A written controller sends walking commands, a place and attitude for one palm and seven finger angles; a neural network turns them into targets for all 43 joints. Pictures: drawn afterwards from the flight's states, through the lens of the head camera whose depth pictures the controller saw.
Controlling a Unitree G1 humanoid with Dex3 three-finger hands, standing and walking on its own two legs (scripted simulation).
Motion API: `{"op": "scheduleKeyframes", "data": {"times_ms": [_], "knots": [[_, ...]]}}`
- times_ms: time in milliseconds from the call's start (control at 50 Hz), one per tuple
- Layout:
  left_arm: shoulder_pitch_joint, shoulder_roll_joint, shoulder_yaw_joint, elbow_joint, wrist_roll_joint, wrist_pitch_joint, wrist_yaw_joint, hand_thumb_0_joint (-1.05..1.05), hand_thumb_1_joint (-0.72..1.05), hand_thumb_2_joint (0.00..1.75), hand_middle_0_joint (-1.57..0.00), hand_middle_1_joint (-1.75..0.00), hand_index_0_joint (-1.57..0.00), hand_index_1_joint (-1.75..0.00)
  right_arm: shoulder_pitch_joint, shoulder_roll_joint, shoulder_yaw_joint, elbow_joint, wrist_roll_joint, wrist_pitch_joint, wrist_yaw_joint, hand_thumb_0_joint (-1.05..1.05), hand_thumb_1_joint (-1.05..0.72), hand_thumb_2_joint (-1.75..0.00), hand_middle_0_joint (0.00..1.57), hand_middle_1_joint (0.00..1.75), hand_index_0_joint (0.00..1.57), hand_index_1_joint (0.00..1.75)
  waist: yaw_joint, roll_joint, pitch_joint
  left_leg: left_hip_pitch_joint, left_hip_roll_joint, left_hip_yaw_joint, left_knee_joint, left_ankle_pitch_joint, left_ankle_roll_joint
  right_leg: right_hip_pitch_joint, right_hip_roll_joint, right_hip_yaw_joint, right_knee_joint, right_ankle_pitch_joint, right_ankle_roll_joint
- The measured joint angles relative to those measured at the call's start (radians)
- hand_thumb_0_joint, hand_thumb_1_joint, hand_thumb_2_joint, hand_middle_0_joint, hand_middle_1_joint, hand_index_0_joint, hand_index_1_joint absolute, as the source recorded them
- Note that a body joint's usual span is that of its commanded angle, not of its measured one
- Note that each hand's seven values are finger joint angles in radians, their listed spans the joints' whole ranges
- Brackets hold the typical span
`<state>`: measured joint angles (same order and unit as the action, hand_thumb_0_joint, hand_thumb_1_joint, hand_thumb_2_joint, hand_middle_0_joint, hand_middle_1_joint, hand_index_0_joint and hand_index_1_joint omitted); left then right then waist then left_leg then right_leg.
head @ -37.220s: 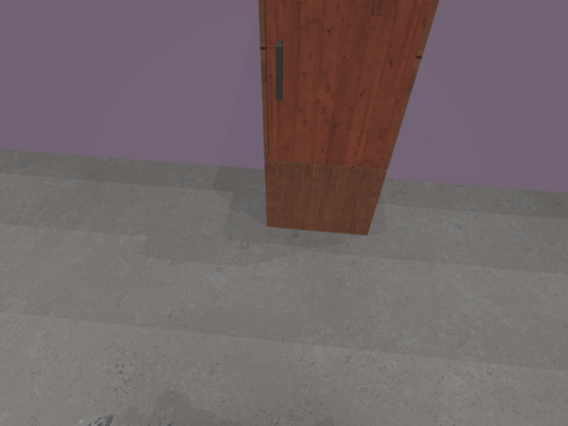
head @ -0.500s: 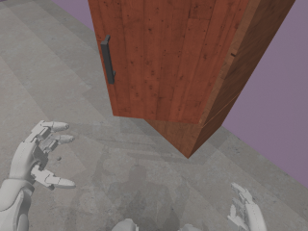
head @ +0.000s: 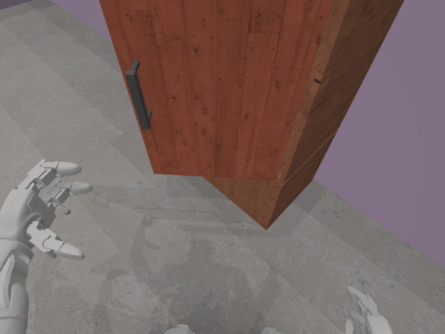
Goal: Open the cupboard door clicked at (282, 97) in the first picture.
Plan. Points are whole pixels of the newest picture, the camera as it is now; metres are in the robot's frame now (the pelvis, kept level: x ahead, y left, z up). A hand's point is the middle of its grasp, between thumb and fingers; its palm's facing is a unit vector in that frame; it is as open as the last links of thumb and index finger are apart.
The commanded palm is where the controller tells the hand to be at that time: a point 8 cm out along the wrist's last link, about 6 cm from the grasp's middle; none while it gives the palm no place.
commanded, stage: raise the hand with hooked fingers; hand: left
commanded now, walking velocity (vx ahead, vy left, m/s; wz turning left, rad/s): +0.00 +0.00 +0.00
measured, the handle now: (141, 97) +0.61 +0.23 +0.05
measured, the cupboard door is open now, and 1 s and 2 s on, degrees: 41 41 41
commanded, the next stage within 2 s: move the hooked fingers beside the handle in 0.32 s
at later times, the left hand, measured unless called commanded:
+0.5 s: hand (70, 214) +0.29 +0.27 +0.07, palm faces +0.02 -1.00 -0.02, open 14.0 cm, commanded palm +0.27 +0.32 +0.07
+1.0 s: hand (92, 169) +0.38 +0.26 +0.07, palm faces +0.01 -1.00 -0.01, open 14.0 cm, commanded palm +0.36 +0.32 +0.07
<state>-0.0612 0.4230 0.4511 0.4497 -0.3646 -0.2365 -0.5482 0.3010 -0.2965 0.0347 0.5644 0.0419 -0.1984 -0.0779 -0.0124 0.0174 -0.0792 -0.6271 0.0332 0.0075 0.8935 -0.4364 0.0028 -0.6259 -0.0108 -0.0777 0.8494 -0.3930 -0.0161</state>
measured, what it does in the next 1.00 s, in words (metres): stands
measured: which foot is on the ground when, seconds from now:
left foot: down 0.00-1.00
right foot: down 0.00-1.00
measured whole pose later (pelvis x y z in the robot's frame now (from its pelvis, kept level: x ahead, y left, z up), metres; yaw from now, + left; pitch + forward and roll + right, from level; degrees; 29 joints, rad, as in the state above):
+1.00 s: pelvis -0.01 +0.00 -0.01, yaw -1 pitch +13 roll -1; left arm -0.45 0.50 0.47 0.84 -0.25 -0.31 -0.50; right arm 0.34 -0.29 0.04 0.59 0.03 -0.11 -0.07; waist -0.06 0.01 -0.08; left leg -0.72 0.04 0.02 0.93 -0.44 0.00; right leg -0.73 -0.01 -0.06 0.89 -0.39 -0.02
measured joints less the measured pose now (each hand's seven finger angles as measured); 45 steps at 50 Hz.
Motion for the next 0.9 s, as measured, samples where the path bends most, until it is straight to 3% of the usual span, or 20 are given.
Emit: {"op": "scheduleKeyframes", "data": {"times_ms": [180, 440, 560, 900], "knots": [[0.018, -0.025, -0.001, -0.015, 0.014, -0.033, 0.026, -0.01, -0.50, 0.30, -0.30, -1.20, -0.30, -1.20, -0.004, 0.008, -0.004, -0.004, -0.001, 0.006, -0.001, 0.01, -0.90, -0.90, 0.20, 0.30, 0.20, 0.30, -0.002, -0.004, 0.007, 0.005, 0.004, 0.001, -0.002, 0.002, -0.004, 0.002, 0.004, 0.001, 0.002, 0.001, -0.004], [-0.004, -0.016, -0.007, 0.018, 0.009, -0.025, 0.009, -0.01, -0.50, 0.30, -0.30, -1.20, -0.30, -1.20, -0.019, 0.021, 0.015, -0.005, 0.000, 0.003, -0.005, 0.01, -0.90, -0.90, 0.20, 0.30, 0.20, 0.30, 0.009, 0.004, 0.004, 0.007, 0.000, -0.002, -0.006, 0.007, -0.005, 0.005, 0.001, -0.001, 0.001, 0.003, -0.005], [-0.070, -0.020, -0.023, 0.062, 0.028, -0.030, 0.019, -0.01, -0.51, 0.30, -0.30, -1.20, -0.30, -1.20, -0.024, 0.015, 0.015, 0.006, 0.000, 0.000, -0.013, 0.01, -0.90, -0.90, 0.20, 0.30, 0.20, 0.30, 0.014, 0.002, 0.008, -0.009, -0.004, -0.009, 0.007, 0.007, -0.004, -0.006, -0.004, -0.008, 0.011, 0.001, -0.004], [-0.325, 0.047, -0.006, 0.309, 0.096, -0.044, 0.047, -0.01, -0.50, 0.30, -0.30, -1.20, -0.30, -1.20, 0.022, 0.008, 0.011, 0.017, -0.004, 0.062, 0.004, 0.01, -0.90, -0.90, 0.20, 0.30, 0.20, 0.30, -0.036, -0.009, 0.002, -0.068, 0.001, 0.009, 0.022, 0.005, -0.001, -0.076, 0.001, 0.011, 0.030, 0.005, -0.002]]}}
